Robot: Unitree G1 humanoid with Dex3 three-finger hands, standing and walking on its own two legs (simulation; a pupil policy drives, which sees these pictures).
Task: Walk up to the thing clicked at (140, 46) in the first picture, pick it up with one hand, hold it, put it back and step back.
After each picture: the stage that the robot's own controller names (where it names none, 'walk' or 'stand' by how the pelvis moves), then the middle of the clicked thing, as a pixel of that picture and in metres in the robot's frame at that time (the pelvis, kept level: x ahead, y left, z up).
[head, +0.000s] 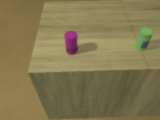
stand; (143, 39) +0.69 -0.31 -0.07
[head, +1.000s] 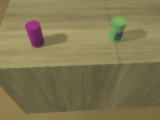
sink last; (116, 30) +0.65 -0.15 -0.04
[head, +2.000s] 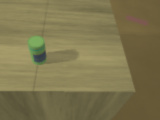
rise first; (37, 50) +0.51 +0.21 -0.04
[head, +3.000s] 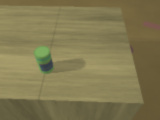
stand; (44, 60) +0.49 +0.20 -0.04
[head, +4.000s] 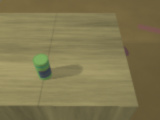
stand; (42, 67) +0.49 +0.21 -0.07
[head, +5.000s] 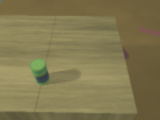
stand; (40, 72) +0.47 +0.21 -0.07
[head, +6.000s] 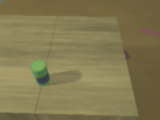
stand; (40, 73) +0.46 +0.21 -0.08
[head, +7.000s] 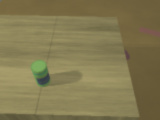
stand; (41, 74) +0.45 +0.21 -0.07
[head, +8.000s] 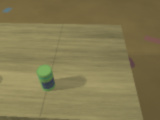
rise first; (46, 78) +0.45 +0.20 -0.07
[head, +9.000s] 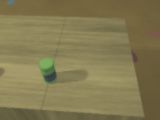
go down; (48, 71) +0.47 +0.20 -0.07
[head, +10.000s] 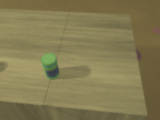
go down; (50, 66) +0.48 +0.19 -0.06
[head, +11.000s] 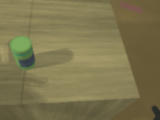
go down; (23, 54) +0.46 +0.19 +0.00
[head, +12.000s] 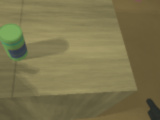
close in; (14, 43) +0.47 +0.19 +0.01
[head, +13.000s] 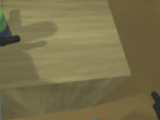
close; out of the picture +0.51 +0.20 +0.04
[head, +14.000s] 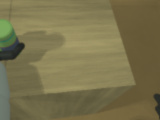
lift; (6, 40) +0.48 +0.19 +0.03
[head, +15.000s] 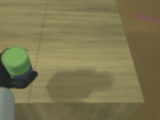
lift; (20, 67) +0.36 +0.20 +0.09
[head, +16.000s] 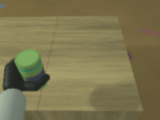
hold; (32, 70) +0.33 +0.17 +0.13
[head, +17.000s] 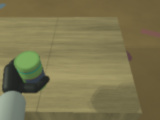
hold; (32, 72) +0.33 +0.17 +0.13
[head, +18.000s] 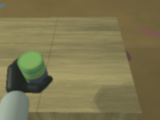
hold; (35, 72) +0.33 +0.16 +0.13
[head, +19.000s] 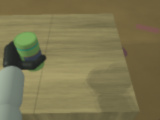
crouch; (30, 52) +0.41 +0.18 +0.13
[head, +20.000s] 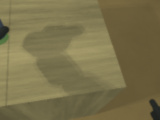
lower; out of the picture +0.52 +0.22 +0.07
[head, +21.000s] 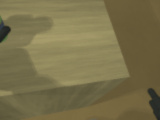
lower; out of the picture +0.53 +0.20 +0.04
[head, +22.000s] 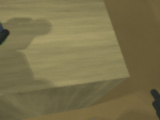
lower; out of the picture +0.52 +0.21 +0.04
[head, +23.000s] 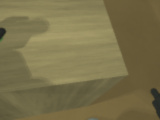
lower; out of the picture +0.52 +0.21 +0.04
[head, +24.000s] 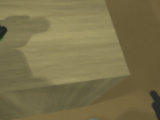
lower; out of the picture +0.52 +0.22 +0.04
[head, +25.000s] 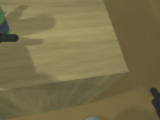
open; out of the picture +0.53 +0.19 +0.05
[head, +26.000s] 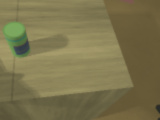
sink last; (17, 40) +0.51 +0.18 +0.01
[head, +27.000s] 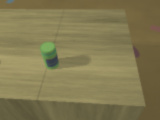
stand; (50, 56) +0.52 +0.19 -0.01
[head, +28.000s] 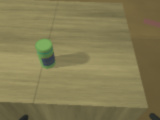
stand; (46, 54) +0.50 +0.18 +0.00
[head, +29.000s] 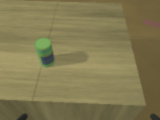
stand; (45, 53) +0.51 +0.18 +0.00
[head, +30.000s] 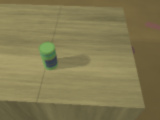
stand; (49, 56) +0.51 +0.18 -0.03
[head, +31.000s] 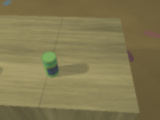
walk; (50, 64) +0.52 +0.18 -0.07
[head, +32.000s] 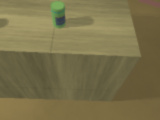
walk; (58, 15) +0.71 +0.14 -0.05
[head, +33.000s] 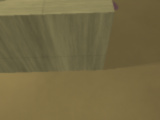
walk; out of the picture +1.01 +0.26 -0.04
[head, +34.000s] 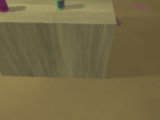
stand; (59, 0) +1.10 +0.19 -0.07
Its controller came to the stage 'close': yes
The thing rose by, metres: 0.22
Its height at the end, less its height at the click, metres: +0.00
